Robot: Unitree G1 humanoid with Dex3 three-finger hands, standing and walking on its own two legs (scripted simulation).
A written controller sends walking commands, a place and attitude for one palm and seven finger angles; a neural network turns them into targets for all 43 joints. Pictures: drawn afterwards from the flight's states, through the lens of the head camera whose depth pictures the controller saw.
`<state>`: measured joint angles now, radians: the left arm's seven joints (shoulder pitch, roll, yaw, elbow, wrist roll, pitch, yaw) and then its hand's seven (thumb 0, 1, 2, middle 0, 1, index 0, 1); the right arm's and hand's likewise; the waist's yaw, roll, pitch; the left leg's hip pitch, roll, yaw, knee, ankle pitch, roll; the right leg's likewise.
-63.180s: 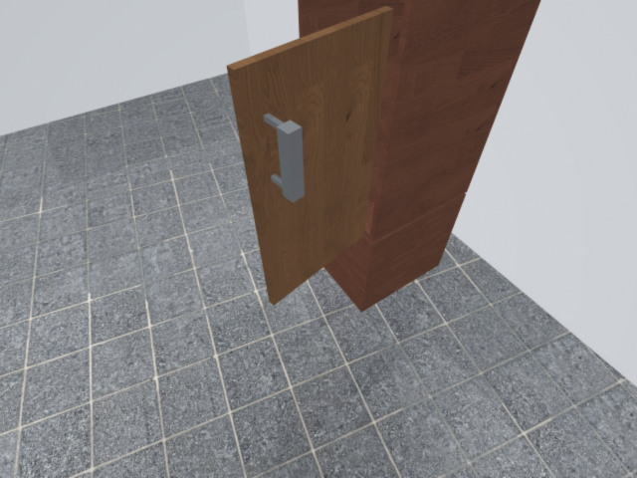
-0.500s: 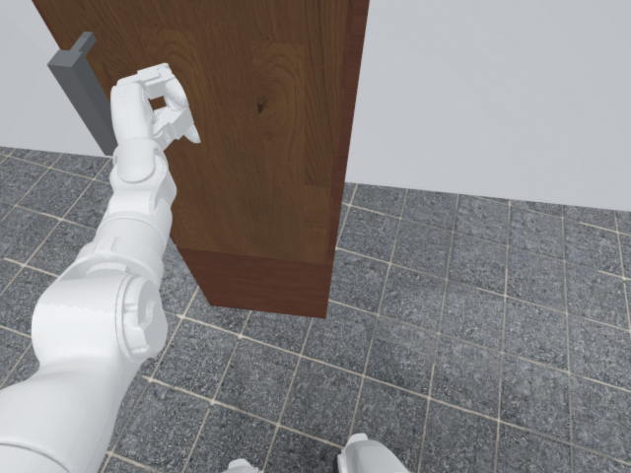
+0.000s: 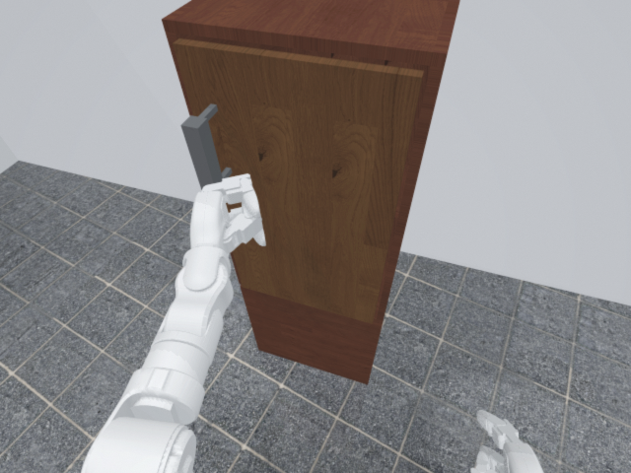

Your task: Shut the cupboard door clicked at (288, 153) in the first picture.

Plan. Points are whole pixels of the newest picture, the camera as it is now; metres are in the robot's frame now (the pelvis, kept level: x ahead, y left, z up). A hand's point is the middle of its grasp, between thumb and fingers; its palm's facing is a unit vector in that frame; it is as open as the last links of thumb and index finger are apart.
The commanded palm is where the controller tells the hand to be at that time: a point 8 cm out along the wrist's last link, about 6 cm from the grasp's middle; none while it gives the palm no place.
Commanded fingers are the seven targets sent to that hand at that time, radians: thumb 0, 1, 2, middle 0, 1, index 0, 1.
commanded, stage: draw the hand back to the body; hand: left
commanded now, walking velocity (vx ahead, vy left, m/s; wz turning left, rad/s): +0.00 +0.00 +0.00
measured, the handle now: (212, 152) +0.56 +0.18 +0.11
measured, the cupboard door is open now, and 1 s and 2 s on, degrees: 0 0 0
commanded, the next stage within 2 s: step back with the hand held close in 1.70 s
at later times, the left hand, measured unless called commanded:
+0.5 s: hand (208, 244) +0.35 +0.14 +0.14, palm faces +0.08 -1.00 -0.02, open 3.1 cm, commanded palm +0.30 +0.19 +0.14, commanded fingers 0.00 0.90 0.90 -1.30 -1.50 -1.30 -1.50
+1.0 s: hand (85, 314) +0.24 +0.23 +0.16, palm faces +0.32 -0.91 -0.27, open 3.8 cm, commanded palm +0.19 +0.27 +0.18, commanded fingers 0.00 0.90 0.90 -0.61 -0.75 -0.61 -0.75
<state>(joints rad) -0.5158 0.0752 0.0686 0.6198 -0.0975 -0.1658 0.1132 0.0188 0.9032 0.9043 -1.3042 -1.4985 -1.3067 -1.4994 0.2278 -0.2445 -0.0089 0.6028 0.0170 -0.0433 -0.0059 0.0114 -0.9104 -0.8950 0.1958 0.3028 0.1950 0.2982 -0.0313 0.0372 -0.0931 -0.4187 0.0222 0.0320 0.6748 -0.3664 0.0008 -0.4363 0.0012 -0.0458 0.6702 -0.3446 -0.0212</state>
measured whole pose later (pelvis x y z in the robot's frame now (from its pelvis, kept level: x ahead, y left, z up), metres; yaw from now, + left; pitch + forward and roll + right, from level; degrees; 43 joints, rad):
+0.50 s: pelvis -0.01 +0.00 +0.01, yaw -1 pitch +2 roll +0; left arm -0.26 0.17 0.13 0.32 -0.17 -0.06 0.01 0.02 0.90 0.90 -1.30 -1.50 -1.30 -1.50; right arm 0.31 -0.25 0.01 0.64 0.05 -0.03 -0.06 0.02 -0.91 -0.90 0.20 0.30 0.20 0.30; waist -0.02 0.06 -0.06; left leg -0.30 0.03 0.04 0.59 -0.32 0.00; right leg -0.32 0.01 -0.03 0.59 -0.30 -0.03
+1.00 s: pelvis -0.01 +0.01 +0.02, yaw +1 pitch -4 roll +0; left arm 0.19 0.27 0.15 -0.15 -0.06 -0.05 0.09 0.02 0.90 0.90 -0.88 -1.03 -0.88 -1.03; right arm 0.16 -0.21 0.06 0.61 0.01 -0.05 -0.08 0.01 -0.91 -0.90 0.20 0.30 0.20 0.30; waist 0.05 0.07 0.01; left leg -0.09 0.00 0.02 0.40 -0.24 0.01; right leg -0.10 -0.01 -0.05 0.39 -0.22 -0.01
